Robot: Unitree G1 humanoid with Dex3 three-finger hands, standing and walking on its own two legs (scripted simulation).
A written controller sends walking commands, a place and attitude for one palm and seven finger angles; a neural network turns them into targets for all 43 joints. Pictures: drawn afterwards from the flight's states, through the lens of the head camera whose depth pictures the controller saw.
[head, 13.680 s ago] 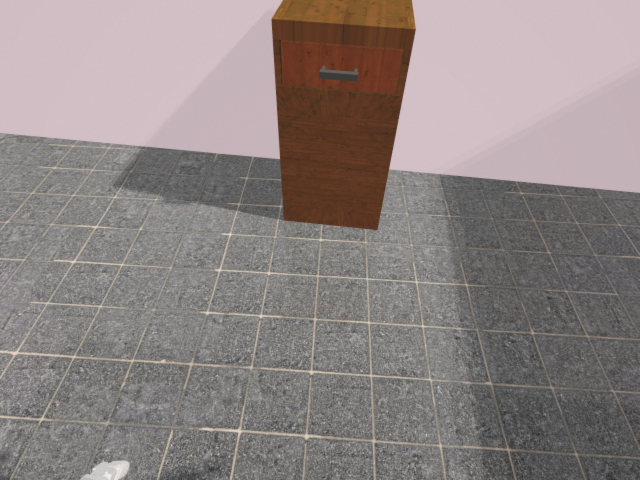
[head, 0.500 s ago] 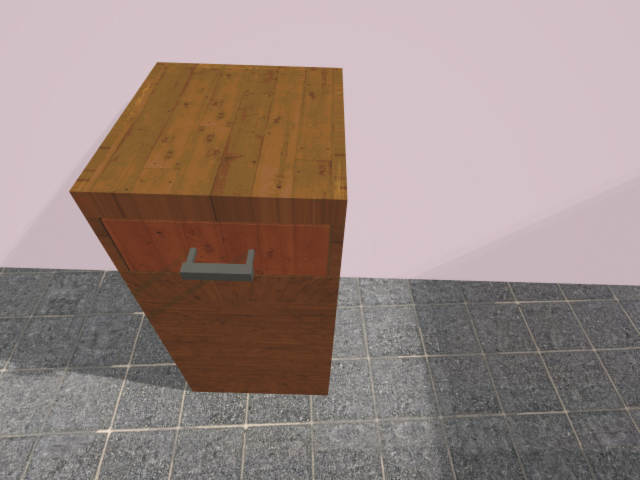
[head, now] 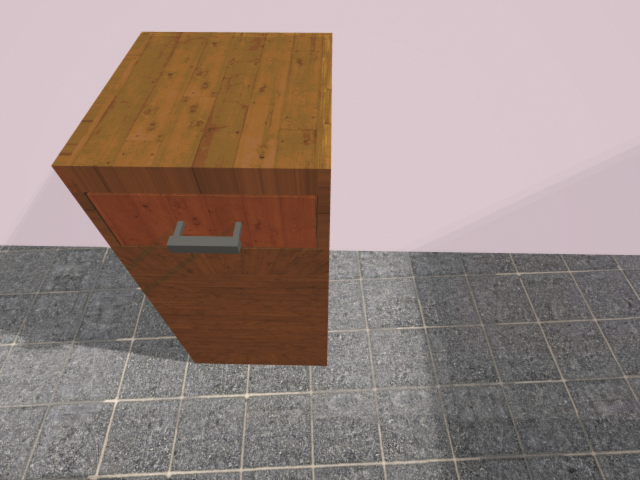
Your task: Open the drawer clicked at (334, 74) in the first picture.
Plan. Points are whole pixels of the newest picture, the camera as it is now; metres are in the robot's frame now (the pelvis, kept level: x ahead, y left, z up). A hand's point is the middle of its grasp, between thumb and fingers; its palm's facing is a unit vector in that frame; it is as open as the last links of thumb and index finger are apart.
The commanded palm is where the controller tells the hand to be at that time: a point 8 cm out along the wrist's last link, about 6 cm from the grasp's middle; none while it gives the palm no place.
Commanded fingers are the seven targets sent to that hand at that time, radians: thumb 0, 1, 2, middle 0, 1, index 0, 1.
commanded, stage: come to a stop and stand still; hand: left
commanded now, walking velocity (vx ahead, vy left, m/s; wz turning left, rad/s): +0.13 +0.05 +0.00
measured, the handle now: (206, 235) +0.49 +0.24 -0.06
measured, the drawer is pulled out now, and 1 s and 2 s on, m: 0.00 0.00 0.00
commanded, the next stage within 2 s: look again from close up in 1.02 s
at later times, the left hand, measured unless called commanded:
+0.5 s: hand out of the picture -0.01 +0.15 -0.18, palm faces +0.02 -0.99 -0.14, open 7.4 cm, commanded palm none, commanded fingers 0.00 0.90 0.90 -0.20 -0.30 -0.20 -0.30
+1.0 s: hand out of the picture +0.04 +0.20 -0.18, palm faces +0.03 -0.98 -0.20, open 7.3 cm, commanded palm none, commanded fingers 0.00 0.90 0.90 -0.20 -0.30 -0.20 -0.30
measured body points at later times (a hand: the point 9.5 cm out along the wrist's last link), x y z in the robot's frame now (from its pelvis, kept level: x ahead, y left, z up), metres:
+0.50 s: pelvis +0.02 +0.01 +0.00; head +0.05 +0.00 +0.45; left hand -0.01 +0.20 -0.16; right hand -0.02 -0.20 -0.16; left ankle -0.01 +0.08 -0.74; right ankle +0.00 -0.09 -0.74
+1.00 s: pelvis +0.04 +0.04 +0.00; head +0.05 +0.03 +0.45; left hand +0.04 +0.25 -0.16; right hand +0.02 -0.18 -0.16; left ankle -0.01 +0.08 -0.74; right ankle +0.00 -0.09 -0.74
